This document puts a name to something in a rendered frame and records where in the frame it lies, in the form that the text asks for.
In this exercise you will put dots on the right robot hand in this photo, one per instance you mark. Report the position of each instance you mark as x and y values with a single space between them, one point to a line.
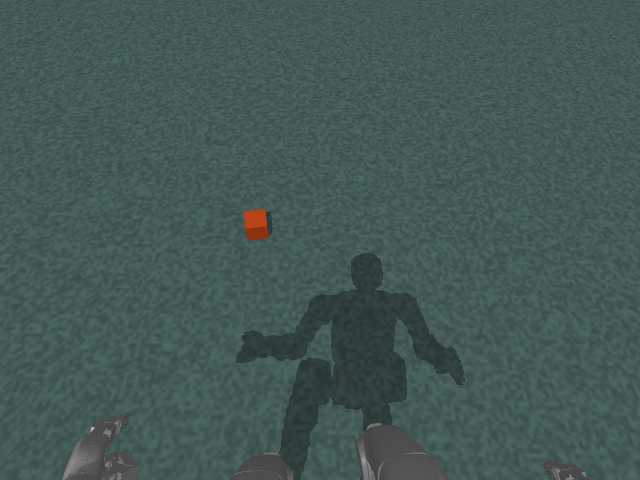
560 471

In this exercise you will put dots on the cube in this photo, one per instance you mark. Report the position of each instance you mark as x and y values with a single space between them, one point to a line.
256 224

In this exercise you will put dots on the left robot hand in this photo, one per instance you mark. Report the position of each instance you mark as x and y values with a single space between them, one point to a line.
90 453

